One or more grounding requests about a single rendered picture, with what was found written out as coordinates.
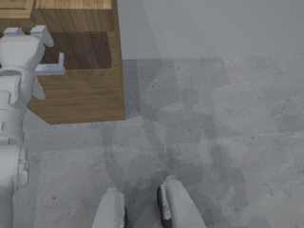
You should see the cabinet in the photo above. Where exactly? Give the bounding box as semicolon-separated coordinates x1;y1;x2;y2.
0;0;125;125

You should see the left robot hand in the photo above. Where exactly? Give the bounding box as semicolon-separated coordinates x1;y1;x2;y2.
0;25;54;100

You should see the robot left shin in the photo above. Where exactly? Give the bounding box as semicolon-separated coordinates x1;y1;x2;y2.
106;187;124;228

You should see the handle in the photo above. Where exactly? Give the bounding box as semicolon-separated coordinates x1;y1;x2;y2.
34;52;66;76
0;9;37;28

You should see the robot left forearm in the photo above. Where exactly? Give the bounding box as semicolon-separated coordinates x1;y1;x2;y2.
0;66;35;147

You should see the drawer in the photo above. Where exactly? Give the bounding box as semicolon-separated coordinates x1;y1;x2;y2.
0;31;112;70

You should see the robot right foot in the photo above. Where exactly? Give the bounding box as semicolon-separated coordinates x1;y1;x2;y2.
157;187;173;228

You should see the robot left upper arm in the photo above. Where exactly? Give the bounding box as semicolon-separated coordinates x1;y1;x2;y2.
0;144;29;228

